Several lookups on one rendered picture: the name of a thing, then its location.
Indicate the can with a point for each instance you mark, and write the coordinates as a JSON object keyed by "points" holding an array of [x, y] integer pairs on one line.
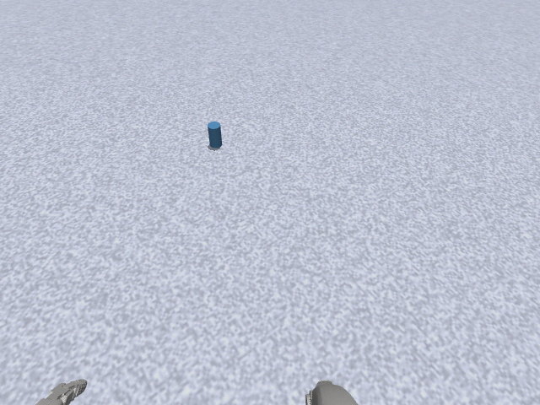
{"points": [[214, 133]]}

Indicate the left robot hand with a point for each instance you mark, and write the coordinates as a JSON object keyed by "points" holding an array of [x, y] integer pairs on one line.
{"points": [[64, 393]]}

